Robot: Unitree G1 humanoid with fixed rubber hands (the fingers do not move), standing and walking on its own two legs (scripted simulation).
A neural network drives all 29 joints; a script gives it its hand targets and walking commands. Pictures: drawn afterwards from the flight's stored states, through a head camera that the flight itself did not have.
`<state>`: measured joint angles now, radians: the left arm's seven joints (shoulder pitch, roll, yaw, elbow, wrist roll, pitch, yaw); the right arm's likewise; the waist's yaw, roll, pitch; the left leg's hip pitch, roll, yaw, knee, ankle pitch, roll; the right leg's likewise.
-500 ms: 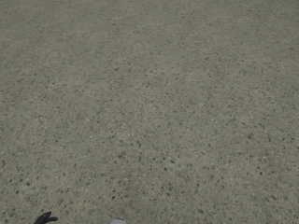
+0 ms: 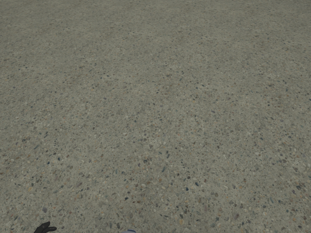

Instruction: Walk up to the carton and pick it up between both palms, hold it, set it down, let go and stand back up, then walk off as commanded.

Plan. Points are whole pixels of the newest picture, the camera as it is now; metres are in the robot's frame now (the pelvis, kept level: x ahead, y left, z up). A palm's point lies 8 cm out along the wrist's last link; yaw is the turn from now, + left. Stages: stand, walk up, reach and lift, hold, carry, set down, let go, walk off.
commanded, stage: walk up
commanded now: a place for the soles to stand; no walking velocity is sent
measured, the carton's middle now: out of the picture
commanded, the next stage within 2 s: none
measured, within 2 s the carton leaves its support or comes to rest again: neither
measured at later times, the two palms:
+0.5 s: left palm out of the picture +0.06 +0.35 -0.08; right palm (260, 220) +0.19 -0.26 -0.08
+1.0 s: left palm out of the picture -0.05 +0.39 -0.09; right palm (206, 178) +0.30 -0.14 -0.08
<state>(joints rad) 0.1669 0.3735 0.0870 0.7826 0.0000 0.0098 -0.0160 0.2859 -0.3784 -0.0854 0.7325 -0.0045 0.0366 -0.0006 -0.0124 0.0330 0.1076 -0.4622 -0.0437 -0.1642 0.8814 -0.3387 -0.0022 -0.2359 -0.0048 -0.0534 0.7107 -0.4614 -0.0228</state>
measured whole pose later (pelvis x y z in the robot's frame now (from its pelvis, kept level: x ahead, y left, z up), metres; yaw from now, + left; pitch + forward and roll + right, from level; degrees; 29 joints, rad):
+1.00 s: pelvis +0.06 +0.06 +0.00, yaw +38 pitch -1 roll +0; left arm 0.17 0.45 0.08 0.78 0.00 0.00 -0.02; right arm 0.33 -0.38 -0.06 0.66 -0.01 0.02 0.07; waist -0.02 -0.04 0.11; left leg -0.35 -0.01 -0.18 0.71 -0.35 -0.04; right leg -0.33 -0.11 -0.14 0.99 -0.63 0.01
